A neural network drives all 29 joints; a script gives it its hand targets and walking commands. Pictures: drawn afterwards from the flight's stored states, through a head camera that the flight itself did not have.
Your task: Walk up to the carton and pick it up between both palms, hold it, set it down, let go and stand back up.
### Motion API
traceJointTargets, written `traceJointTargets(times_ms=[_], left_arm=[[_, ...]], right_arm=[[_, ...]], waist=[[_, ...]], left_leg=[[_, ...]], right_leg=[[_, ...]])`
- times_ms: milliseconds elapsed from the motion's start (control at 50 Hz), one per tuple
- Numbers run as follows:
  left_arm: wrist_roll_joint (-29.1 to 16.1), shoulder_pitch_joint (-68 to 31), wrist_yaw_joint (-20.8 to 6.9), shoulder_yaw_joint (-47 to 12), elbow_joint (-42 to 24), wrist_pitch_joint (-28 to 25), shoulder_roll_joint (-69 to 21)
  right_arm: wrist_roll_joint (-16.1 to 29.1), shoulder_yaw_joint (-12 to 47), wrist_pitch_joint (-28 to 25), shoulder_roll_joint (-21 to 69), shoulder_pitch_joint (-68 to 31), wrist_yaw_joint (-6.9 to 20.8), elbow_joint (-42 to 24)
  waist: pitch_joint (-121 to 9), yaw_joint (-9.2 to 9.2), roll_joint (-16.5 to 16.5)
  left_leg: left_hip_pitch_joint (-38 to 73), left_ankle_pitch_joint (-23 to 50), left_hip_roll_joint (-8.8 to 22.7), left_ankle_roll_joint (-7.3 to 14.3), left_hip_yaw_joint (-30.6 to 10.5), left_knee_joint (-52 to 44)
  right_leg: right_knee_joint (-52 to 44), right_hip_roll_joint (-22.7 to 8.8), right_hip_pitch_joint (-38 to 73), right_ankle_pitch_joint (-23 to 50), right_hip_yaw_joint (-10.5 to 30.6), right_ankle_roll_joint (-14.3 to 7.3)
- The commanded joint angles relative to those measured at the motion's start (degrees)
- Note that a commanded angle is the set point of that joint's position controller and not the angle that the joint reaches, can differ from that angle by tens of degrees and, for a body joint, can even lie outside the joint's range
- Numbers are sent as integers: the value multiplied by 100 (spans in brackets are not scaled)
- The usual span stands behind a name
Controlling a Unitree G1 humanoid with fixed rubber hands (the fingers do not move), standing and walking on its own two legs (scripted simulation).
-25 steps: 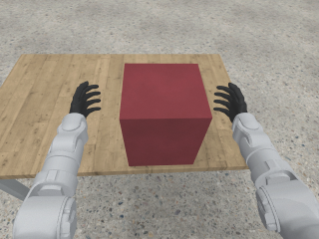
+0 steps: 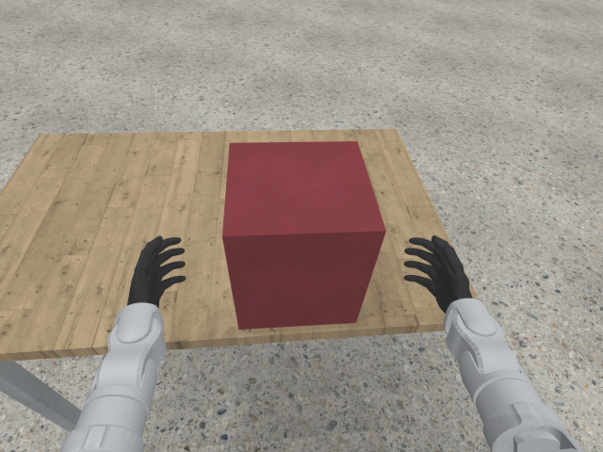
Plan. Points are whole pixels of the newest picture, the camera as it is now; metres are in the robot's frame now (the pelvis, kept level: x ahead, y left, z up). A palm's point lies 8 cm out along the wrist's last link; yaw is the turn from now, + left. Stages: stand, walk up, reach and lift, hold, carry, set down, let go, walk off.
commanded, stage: set down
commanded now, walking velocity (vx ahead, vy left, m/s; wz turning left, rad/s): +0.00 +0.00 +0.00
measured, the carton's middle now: (296, 238) +0.47 +0.03 +0.00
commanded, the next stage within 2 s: let go in 1.72 s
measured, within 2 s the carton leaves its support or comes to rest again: neither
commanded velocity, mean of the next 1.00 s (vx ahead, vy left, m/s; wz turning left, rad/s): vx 0.00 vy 0.00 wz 0.00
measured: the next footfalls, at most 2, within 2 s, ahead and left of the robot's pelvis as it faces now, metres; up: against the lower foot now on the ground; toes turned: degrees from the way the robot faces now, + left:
none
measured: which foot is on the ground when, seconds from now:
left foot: down 0.00-1.00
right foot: down 0.00-1.00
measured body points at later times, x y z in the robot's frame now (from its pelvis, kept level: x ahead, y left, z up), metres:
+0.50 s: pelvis +0.01 +0.00 +0.00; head +0.02 +0.01 +0.45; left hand +0.27 +0.22 -0.02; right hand +0.28 -0.21 -0.01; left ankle +0.03 +0.13 -0.75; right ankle +0.00 -0.10 -0.75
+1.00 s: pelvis +0.02 +0.01 +0.00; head +0.03 +0.02 +0.45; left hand +0.25 +0.23 -0.04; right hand +0.25 -0.21 -0.04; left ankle +0.03 +0.13 -0.75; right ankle +0.00 -0.10 -0.75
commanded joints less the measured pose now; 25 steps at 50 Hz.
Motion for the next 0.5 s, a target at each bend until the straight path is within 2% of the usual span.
traceJointTargets(times_ms=[0, 80, 140, 320, 480], left_arm=[[-50, -1427, 48, -95, -973, -561, 464], [49, -906, 39, -63, -1251, -643, 430], [122, -526, 72, -97, -1372, -709, 331], [172, 293, 199, -257, -1264, -1258, 194], [103, 911, 171, -334, -878, -1898, 228]], right_arm=[[-62, -290, -451, -755, -1573, 7, -988], [-45, -279, -724, -799, -1084, -43, -1076], [-47, -243, -892, -733, -720, -30, -1083], [12, -57, -1357, -528, 261, 96, -1075], [-10, 50, -1929, -495, 926, 116, -961]], waist=[[-1855, -57, -92], [-1907, -98, -43], [-1728, -105, 8], [-1163, -75, 109], [-893, -60, 50]], left_leg=[[1449, 697, -220, 184, -171, 148], [1657, 1178, -242, 59, -168, 262], [1742, 1274, -246, 8, -172, 260], [1661, 1074, -250, -31, -149, 201], [1526, 895, -270, -34, -109, 291]], right_leg=[[-406, -7, -9, 309, 254, 185], [-296, 56, 247, 848, 184, 187], [-305, 70, 262, 863, 162, 152], [-325, 3, 250, 705, 265, 35], [-197, -19, 250, 723, 339, 17]])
